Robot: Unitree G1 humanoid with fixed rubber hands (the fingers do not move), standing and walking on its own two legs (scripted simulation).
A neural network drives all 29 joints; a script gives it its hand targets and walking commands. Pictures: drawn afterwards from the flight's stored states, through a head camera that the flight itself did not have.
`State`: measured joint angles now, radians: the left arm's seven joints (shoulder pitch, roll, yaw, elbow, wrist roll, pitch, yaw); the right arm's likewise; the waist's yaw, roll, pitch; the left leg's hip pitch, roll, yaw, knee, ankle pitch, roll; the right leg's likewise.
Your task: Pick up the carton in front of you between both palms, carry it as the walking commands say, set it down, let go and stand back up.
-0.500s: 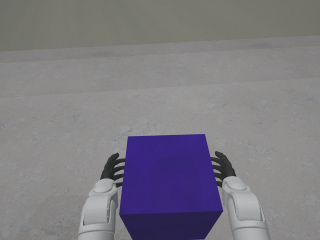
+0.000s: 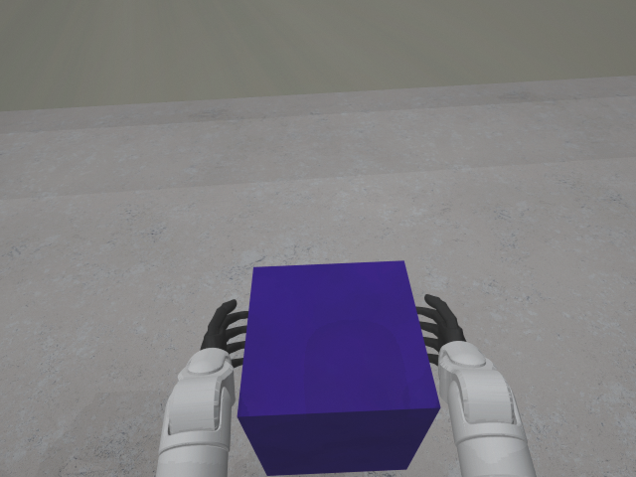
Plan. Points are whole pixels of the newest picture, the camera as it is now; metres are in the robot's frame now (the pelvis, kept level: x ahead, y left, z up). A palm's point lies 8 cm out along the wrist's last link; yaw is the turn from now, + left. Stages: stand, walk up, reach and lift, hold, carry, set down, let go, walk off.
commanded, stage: carry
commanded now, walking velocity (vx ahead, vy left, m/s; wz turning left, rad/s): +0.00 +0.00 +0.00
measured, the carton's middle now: (333, 372) +0.30 +0.00 -0.04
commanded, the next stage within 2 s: hold in 1.00 s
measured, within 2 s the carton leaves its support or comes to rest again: neither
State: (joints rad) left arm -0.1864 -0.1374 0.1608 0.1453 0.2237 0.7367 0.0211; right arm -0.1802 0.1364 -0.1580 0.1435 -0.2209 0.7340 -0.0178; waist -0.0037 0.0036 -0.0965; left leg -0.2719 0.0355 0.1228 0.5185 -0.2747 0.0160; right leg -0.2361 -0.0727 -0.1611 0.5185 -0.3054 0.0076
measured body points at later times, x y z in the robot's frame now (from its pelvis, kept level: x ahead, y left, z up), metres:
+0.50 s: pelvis -0.03 -0.01 +0.00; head -0.05 -0.01 +0.45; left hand +0.27 +0.14 +0.03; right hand +0.27 -0.16 +0.03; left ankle +0.00 +0.10 -0.74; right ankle -0.02 -0.11 -0.74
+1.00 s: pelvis -0.04 -0.02 +0.00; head -0.06 -0.02 +0.45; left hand +0.26 +0.13 +0.03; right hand +0.26 -0.17 +0.03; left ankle +0.00 +0.10 -0.74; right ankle -0.02 -0.11 -0.74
